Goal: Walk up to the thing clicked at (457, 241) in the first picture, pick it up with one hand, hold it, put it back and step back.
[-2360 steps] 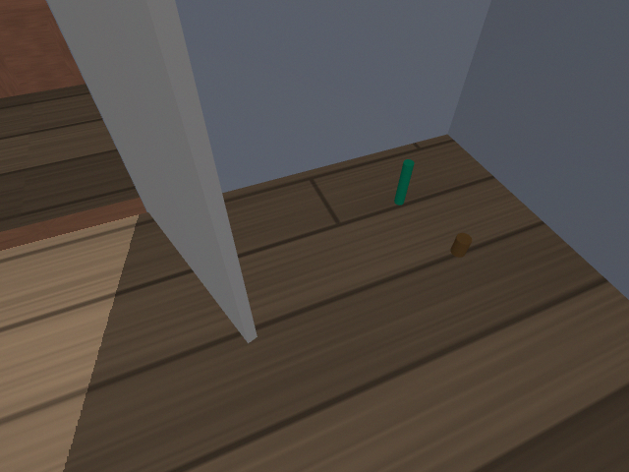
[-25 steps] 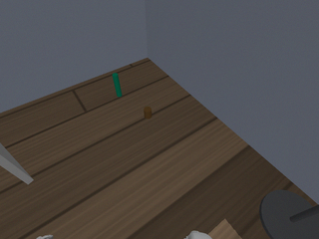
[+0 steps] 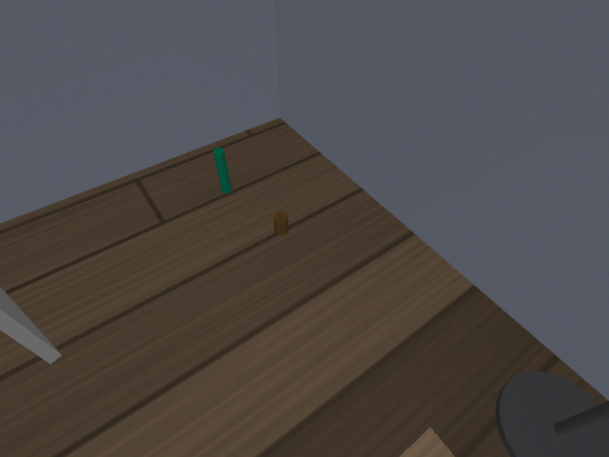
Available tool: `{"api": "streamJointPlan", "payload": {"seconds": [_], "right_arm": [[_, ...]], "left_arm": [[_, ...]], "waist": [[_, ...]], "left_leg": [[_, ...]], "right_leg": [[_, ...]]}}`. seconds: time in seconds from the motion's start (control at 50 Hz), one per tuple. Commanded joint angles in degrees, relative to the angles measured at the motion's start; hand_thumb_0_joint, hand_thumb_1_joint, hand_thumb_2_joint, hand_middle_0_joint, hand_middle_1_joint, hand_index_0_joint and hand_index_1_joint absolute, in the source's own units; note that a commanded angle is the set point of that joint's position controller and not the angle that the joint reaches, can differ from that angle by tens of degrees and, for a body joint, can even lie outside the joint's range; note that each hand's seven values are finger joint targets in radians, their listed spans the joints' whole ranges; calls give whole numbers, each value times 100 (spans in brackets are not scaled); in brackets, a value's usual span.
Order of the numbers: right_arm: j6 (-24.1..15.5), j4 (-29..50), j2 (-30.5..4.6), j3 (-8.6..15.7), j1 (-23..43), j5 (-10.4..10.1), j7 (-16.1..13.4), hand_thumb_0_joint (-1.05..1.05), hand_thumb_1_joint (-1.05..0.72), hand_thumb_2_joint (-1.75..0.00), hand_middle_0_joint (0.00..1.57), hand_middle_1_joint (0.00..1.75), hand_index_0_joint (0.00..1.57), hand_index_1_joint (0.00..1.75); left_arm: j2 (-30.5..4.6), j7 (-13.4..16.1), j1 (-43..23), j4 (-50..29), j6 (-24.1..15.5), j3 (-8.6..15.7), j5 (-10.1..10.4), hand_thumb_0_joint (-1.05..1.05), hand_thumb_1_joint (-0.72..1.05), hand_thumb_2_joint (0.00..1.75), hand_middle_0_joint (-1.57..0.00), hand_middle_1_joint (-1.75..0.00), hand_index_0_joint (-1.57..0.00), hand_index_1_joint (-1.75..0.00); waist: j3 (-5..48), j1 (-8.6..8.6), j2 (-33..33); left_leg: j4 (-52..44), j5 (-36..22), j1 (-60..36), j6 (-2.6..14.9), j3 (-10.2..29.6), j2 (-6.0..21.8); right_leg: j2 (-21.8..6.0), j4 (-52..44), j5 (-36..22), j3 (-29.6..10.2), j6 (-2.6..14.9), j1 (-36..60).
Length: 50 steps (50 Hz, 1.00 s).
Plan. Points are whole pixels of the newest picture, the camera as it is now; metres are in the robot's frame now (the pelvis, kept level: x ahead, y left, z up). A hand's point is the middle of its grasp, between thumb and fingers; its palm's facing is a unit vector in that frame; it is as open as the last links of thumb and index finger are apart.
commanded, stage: step back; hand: left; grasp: from above
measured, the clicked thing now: (281, 223) +1.09 +0.16 -0.72
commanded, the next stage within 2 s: stand in 0.36 s
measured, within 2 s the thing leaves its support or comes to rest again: neither
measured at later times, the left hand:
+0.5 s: hand (144, 452) +0.14 +0.25 -0.13, palm faces -0.03 -0.94 -0.34, open 7.4 cm
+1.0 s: hand out of the picture +0.08 +0.24 -0.14, palm faces -0.03 -0.94 -0.34, open 7.4 cm
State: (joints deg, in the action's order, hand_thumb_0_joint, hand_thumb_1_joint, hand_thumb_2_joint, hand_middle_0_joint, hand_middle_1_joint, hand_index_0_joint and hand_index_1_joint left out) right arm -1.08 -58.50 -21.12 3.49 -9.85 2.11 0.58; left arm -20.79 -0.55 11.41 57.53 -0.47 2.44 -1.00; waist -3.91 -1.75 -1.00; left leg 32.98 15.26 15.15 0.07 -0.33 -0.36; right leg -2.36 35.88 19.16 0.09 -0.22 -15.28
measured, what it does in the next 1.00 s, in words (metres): stands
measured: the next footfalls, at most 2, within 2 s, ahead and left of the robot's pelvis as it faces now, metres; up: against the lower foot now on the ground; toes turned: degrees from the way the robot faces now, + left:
none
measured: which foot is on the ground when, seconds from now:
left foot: down 0.00-1.00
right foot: down 0.00-1.00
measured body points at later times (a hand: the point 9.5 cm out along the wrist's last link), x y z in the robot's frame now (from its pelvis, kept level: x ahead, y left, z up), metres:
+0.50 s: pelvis +0.02 +0.00 +0.02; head +0.04 +0.00 +0.47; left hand +0.15 +0.30 -0.11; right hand +0.13 -0.30 -0.11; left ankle +0.02 +0.12 -0.73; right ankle +0.01 -0.13 -0.73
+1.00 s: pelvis +0.01 -0.01 +0.02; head +0.02 -0.01 +0.47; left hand +0.08 +0.29 -0.11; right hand +0.08 -0.31 -0.11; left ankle +0.02 +0.12 -0.73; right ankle +0.01 -0.13 -0.73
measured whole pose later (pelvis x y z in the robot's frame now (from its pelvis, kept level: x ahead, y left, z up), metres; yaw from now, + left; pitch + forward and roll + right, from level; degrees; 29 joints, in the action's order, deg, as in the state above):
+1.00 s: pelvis +0.01 -0.01 +0.02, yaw -1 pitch -3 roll +0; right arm -0.7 -65.8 -19.9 0.4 -5.2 0.6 0.8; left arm -20.0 -0.5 5.8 66.2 -0.5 0.3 -0.5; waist -3.5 0.1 0.4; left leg 18.1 8.9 6.7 -1.1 -0.6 1.5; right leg -0.3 18.2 9.7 -0.2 -0.4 -6.0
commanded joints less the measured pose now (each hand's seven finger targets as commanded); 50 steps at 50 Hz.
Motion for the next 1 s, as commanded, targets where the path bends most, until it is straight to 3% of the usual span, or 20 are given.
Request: {"api": "streamJointPlan", "payload": {"seconds": [0.0,0.04,0.06,0.08,0.14,0.24,0.32,0.34,0.5,0.66,0.7,0.74,0.8,0.98], "right_arm": [[-134,423,-1368,217,614,-21,-71,0,-90,-90,20,30,20,30],[-135,366,-1203,144,683,-59,-89,0,-90,-90,20,30,20,30],[-132,311,-1155,123,639,-81,-98,0,-90,-90,20,30,20,30],[-129,272,-1100,113,652,-99,-108,0,-90,-90,20,30,20,30],[-124,136,-1108,124,615,-116,-135,0,-90,-90,20,30,20,30],[-90,48,-1070,135,844,-137,-143,0,-90,-90,20,30,20,30],[-74,-36,-1001,120,930,-132,-136,0,-90,-90,20,30,20,30],[-84,-45,-1044,38,882,-178,-116,0,-90,-90,20,30,20,30],[-111,-148,-1039,-15,1073,-169,-85,0,-90,-90,20,30,20,30],[-82,-257,-1030,-48,1031,-166,-76,0,-90,-90,20,30,20,30],[-89,-280,-1039,-60,964,-168,-71,0,-90,-90,20,30,20,30],[-87,-313,-1042,-69,950,-157,-69,0,-90,-90,20,30,20,30],[-86,-311,-1036,-72,894,-156,-61,0,-90,-90,20,30,20,30],[-72,-347,-1074,-91,779,-142,-60,0,-90,-90,20,30,20,30]], "left_arm": [[-1109,78,-369,-309,-171,174,28,0,90,90,-20,-30,-20,-30],[-1204,96,-291,-164,-233,192,51,0,90,90,-20,-30,-20,-30],[-1266,101,-322,-119,-243,203,67,0,90,90,-20,-30,-20,-30],[-1314,108,-400,-100,-241,209,65,0,90,90,-20,-30,-20,-30],[-1267,146,-562,-73,-235,170,82,0,90,90,-20,-30,-20,-30],[-1215,164,-726,25,-192,137,51,0,90,90,-20,-30,-20,-30],[-1216,164,-889,76,-189,147,48,0,90,90,-20,-30,-20,-30],[-1057,144,-885,166,-176,40,99,0,90,90,-20,-30,-20,-30],[-1137,130,-1055,300,-167,41,66,0,90,90,-20,-30,-20,-30],[-1127,101,-1025,445,-173,11,58,0,90,90,-20,-30,-20,-30],[-1138,95,-1051,449,-180,15,43,0,90,90,-20,-30,-20,-30],[-1148,94,-1045,473,-175,14,59,0,90,90,-20,-30,-20,-30],[-1160,90,-973,488,-178,17,47,0,90,90,-20,-30,-20,-30],[-1170,86,-866,492,-164,1,51,0,90,90,-20,-30,-20,-30]], "waist": [[345,2,521],[480,-17,669],[529,26,673],[561,68,539],[854,119,382],[887,107,198],[902,127,80],[785,166,113],[823,154,196],[627,175,156],[652,217,155],[579,202,165],[635,196,100],[455,185,56]], "left_leg": [[-1289,24,29,735,1414,1364],[-967,-990,-54,335,822,941],[-928,-1081,48,238,685,802],[-881,-1190,-90,193,566,719],[-656,-2266,-626,205,409,715],[-812,-2102,-779,249,363,773],[-864,-2053,-801,181,251,732],[-1134,-2252,-844,199,518,780],[-1481,-2090,-1106,100,468,821],[-1691,-1224,-1110,50,436,760],[-1691,-1274,-1045,51,438,773],[-1761,-1056,-1016,39,477,787],[-1722,-1142,-1051,54,468,786],[-1744,-715,-979,64,513,783]], "right_leg": [[14,-553,96,-120,177,239],[-172,-849,-1228,-363,225,646],[-251,-853,-1568,-432,233,852],[-328,-844,-1855,-496,273,845],[-375,-828,-2492,-446,267,858],[-377,-930,-2438,-412,233,908],[-410,-1031,-2563,-475,228,1002],[-443,-1222,-2592,-516,147,989],[-482,-1672,-2370,-488,81,1257],[-497,-2019,-1686,-558,87,985],[-506,-2008,-1838,-548,85,1084],[-503,-2039,-1528,-577,99,1002],[-511,-2059,-1630,-562,112,1007],[-489,-2166,-1129,-602,99,721]]}}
